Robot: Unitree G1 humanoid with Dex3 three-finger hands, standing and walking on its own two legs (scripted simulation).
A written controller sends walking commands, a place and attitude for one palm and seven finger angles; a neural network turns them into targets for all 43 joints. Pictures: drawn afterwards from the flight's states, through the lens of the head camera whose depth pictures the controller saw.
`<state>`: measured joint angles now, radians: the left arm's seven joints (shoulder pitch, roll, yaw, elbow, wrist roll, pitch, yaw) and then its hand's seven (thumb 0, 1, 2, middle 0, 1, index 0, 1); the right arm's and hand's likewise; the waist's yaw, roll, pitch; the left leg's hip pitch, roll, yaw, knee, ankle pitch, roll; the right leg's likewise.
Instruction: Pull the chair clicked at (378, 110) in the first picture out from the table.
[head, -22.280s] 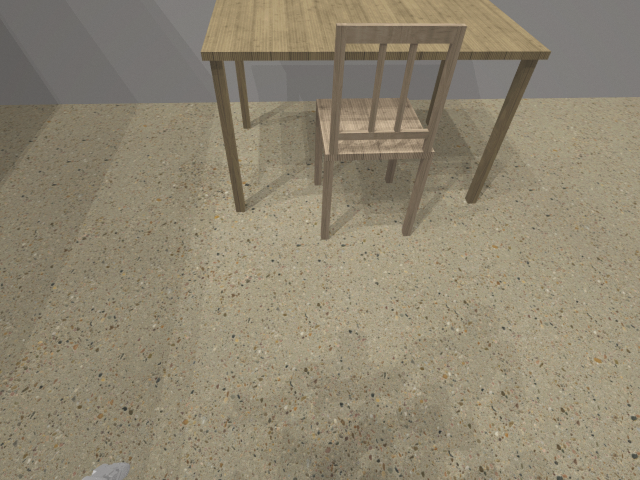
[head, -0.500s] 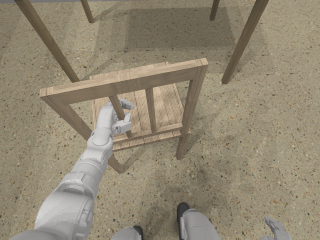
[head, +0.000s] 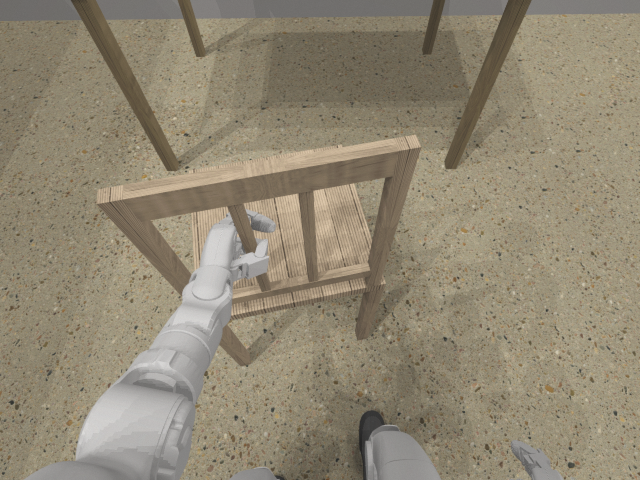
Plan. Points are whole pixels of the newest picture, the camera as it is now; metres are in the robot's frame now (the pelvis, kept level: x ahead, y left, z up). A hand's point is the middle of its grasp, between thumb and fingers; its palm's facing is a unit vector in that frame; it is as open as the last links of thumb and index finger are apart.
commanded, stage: step backward, pulling the chair out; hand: left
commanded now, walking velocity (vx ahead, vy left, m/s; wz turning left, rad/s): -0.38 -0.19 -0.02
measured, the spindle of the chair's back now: (253, 252) +0.43 +0.09 -0.08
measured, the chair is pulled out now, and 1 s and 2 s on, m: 0.53 0.69 0.70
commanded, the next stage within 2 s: stop walking, hand still on the chair in 0.60 s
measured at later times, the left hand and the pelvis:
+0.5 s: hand (249, 308) +0.33 +0.09 -0.04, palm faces -0.12 -0.98 -0.19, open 5.1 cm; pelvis -0.08 +0.01 +0.00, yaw -3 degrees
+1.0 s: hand (238, 375) +0.24 +0.10 -0.04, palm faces -0.08 -0.98 -0.18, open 5.1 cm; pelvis -0.11 +0.00 +0.01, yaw -3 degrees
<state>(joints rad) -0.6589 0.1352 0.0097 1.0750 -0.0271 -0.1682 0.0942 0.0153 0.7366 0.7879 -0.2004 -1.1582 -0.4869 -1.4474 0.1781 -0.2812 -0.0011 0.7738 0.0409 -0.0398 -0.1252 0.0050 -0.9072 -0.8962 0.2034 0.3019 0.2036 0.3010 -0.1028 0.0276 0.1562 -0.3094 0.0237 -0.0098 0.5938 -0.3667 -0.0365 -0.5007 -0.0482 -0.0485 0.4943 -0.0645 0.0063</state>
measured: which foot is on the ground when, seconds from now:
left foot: down 0.00-0.74, up 0.76-0.88, down 0.90-1.00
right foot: down 0.00-0.04, up 0.06-0.20, down 0.22-1.00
